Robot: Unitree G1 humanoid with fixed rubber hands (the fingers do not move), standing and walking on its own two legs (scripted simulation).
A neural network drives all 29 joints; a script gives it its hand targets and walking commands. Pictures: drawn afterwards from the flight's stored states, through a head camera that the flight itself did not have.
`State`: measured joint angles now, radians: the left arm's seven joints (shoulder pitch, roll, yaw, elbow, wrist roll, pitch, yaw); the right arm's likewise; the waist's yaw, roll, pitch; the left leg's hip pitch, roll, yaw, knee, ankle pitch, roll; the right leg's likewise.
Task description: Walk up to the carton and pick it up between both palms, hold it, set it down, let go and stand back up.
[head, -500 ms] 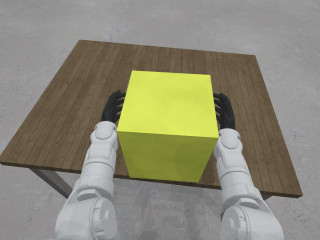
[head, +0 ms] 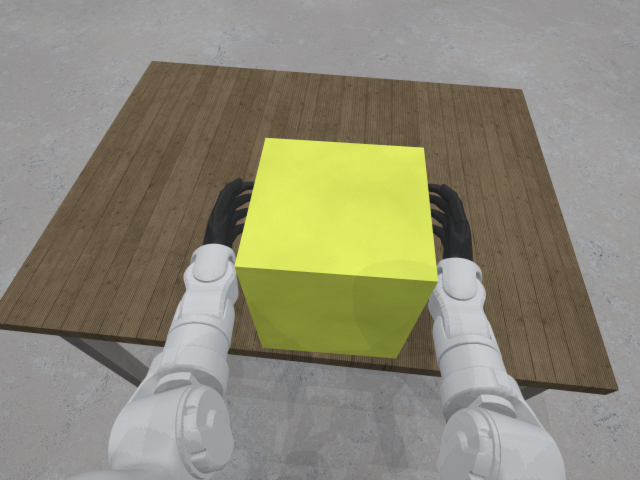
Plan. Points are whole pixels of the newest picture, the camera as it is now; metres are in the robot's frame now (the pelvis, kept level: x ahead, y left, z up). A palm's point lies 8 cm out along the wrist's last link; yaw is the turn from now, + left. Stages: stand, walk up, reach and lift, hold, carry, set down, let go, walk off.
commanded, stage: set down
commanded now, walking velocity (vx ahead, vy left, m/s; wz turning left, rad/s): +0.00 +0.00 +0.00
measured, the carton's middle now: (335, 256) +0.42 -0.01 -0.01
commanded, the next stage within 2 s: none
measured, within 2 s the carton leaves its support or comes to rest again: neither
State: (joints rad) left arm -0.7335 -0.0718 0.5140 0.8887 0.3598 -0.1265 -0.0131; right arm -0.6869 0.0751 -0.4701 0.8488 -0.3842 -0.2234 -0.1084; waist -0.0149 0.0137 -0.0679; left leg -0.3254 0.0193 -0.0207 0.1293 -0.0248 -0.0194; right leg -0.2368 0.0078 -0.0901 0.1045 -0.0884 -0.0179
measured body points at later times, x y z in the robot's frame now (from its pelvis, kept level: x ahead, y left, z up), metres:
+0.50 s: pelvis -0.01 +0.00 +0.00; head +0.08 +0.00 +0.44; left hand +0.43 +0.14 +0.04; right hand +0.41 -0.16 +0.05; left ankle +0.01 +0.13 -0.75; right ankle -0.04 -0.10 -0.75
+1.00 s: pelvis -0.01 +0.01 +0.00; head +0.08 +0.00 +0.44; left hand +0.43 +0.14 +0.04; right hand +0.41 -0.16 +0.05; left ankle +0.01 +0.13 -0.75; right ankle -0.04 -0.10 -0.75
